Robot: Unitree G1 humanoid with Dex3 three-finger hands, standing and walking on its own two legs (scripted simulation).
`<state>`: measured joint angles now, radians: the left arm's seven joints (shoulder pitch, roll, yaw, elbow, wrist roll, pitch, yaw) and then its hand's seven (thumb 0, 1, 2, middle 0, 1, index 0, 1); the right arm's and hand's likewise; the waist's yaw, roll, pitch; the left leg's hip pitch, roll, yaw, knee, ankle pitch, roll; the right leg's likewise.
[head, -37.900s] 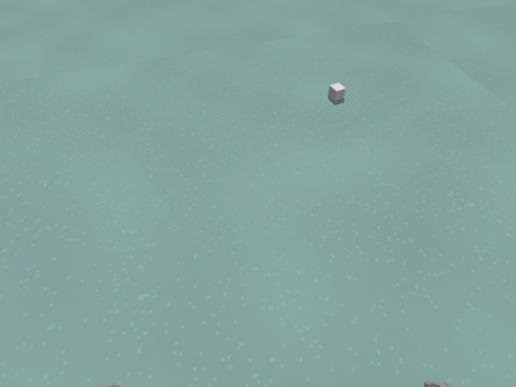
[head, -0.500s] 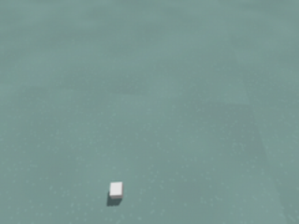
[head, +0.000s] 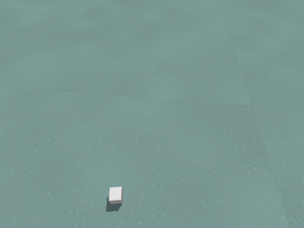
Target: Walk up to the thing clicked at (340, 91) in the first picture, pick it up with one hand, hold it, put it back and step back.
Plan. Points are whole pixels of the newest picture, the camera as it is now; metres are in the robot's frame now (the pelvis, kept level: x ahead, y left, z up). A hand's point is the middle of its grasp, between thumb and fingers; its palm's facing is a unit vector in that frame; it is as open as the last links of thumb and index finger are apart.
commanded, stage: stand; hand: left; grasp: from above
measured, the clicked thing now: (116, 195) +0.40 +0.26 -0.75
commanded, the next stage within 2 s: step back in 0.86 s
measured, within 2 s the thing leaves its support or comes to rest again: neither
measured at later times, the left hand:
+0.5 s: hand out of the picture +0.08 +0.24 -0.16, palm faces -0.02 -0.94 -0.33, open 7.4 cm
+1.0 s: hand out of the picture +0.09 +0.25 -0.16, palm faces -0.03 -0.93 -0.36, open 7.4 cm
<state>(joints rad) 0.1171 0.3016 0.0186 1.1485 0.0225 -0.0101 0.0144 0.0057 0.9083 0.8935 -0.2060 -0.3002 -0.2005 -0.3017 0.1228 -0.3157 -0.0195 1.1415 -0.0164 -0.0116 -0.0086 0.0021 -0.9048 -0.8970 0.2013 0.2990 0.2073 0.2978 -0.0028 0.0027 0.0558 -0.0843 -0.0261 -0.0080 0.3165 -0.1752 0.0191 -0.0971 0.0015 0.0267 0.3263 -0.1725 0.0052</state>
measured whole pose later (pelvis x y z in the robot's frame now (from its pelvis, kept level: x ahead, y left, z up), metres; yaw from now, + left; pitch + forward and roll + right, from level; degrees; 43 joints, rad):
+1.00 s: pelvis -0.01 -0.01 -0.01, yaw -1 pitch -1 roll +0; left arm 0.09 0.36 0.03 1.04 0.00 0.01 0.01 0.01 0.91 0.89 -0.21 -0.30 -0.20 -0.30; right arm 0.07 -0.37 -0.04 1.06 0.01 0.02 0.01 0.00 -0.90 -0.90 0.20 0.30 0.21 0.30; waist -0.02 0.01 0.12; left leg -0.22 0.00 -0.01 0.49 -0.24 0.01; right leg -0.22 0.03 0.02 0.46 -0.22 -0.02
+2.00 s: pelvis -0.23 +0.04 -0.03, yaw -3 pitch -2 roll +0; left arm 0.12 0.37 0.06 0.74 0.04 0.05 0.00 0.01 0.91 0.89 -0.21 -0.30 -0.20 -0.30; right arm 0.20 -0.40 -0.05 0.88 -0.01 0.03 -0.01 0.00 -0.90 -0.90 0.20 0.30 0.21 0.30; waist -0.01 -0.02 0.16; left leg -0.22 -0.04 -0.03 0.67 -0.43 0.00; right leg -0.37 0.00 0.00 0.62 -0.21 -0.01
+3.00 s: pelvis -0.57 -0.01 -0.02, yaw -4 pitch -2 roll -1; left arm 0.16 0.39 0.07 0.83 0.02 0.06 0.00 0.01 0.91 0.89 -0.21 -0.30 -0.20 -0.30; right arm 0.16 -0.38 -0.05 0.85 -0.04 0.02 -0.01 0.00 -0.90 -0.90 0.21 0.30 0.21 0.30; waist 0.01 -0.02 0.16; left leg -0.37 0.03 -0.01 0.60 -0.20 0.01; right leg -0.33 0.05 0.10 0.95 -0.53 0.01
